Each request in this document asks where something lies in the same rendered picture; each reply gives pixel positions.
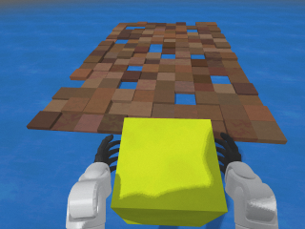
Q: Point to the robot left forearm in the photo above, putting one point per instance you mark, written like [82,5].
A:
[86,208]

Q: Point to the carton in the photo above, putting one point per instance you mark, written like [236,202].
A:
[168,173]

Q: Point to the robot right forearm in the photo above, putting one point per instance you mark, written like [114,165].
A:
[254,201]

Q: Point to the robot right hand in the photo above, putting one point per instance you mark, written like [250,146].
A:
[230,152]

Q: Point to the robot left hand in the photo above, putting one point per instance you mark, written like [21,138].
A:
[104,152]

